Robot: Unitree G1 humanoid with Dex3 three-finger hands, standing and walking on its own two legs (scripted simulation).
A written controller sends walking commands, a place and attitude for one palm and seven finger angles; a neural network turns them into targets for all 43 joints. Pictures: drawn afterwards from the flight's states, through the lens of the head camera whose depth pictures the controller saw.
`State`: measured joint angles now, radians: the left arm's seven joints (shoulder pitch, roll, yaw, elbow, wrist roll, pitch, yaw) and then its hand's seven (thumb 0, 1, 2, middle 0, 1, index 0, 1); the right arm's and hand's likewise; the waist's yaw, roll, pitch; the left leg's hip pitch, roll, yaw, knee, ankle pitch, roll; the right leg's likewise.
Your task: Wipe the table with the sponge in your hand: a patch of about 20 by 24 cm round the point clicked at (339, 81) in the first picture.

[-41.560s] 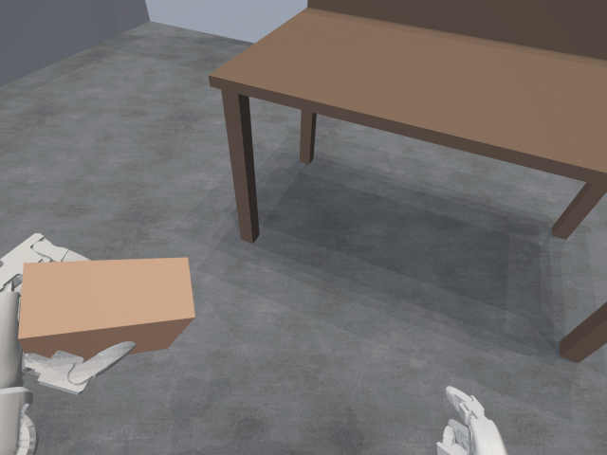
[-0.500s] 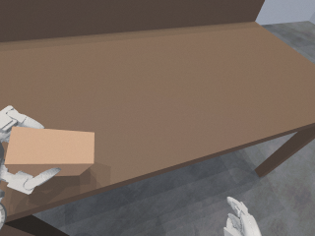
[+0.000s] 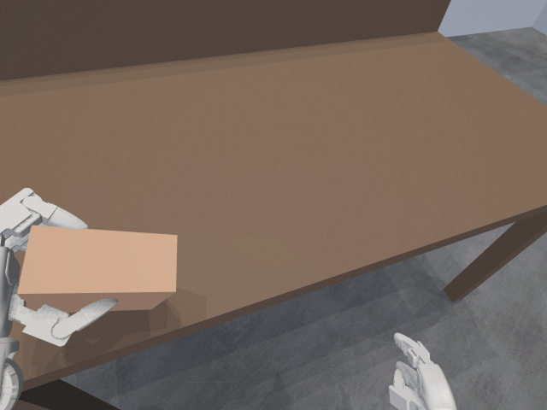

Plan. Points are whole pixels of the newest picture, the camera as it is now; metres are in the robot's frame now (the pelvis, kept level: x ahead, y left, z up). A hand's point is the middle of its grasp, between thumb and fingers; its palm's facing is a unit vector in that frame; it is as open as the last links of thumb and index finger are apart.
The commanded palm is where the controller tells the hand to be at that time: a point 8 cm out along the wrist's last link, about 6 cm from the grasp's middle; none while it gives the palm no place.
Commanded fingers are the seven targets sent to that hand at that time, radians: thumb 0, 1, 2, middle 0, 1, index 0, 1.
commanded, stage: look again from close up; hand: left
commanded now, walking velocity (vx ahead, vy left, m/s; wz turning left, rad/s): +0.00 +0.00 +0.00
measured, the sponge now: (125, 275) +0.24 +0.20 +0.11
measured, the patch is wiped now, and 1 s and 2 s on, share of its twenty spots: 0.00 0.00 0.00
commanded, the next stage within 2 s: turn the palm down, sponge in hand in 0.34 s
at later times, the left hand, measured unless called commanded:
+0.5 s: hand (48, 253) +0.22 +0.26 +0.18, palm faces +0.38 -0.78 -0.50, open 10.3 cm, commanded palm +0.15 +0.28 +0.18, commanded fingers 0.00 0.10 1.30 -1.20 -1.60 -1.20 -1.60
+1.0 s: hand (41, 282) +0.20 +0.26 +0.16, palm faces +0.46 -0.55 -0.70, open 10.3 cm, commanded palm +0.16 +0.26 +0.19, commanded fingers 0.00 0.10 1.30 -1.20 -1.60 -1.20 -1.60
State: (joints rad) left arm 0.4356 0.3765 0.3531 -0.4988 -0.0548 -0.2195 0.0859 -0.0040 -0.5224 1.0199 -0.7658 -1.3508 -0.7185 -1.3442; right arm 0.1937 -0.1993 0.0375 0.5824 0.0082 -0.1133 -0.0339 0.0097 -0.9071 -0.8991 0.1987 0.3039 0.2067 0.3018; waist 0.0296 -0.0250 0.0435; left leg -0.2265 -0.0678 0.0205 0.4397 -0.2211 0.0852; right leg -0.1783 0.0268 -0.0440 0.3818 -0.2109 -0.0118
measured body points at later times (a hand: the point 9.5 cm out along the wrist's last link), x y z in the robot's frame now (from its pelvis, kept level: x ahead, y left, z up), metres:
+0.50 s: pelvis -0.01 -0.01 +0.00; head +0.01 +0.01 +0.45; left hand +0.20 +0.30 +0.20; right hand +0.17 -0.22 -0.08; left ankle +0.01 +0.05 -0.74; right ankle -0.01 -0.11 -0.74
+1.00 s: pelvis -0.02 -0.06 -0.02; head -0.02 -0.09 +0.43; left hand +0.17 +0.28 +0.20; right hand +0.20 -0.28 -0.10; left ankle +0.01 +0.05 -0.74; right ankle -0.01 -0.11 -0.74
